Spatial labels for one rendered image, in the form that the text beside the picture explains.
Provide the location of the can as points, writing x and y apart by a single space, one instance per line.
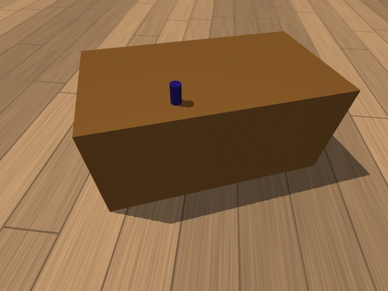
175 93

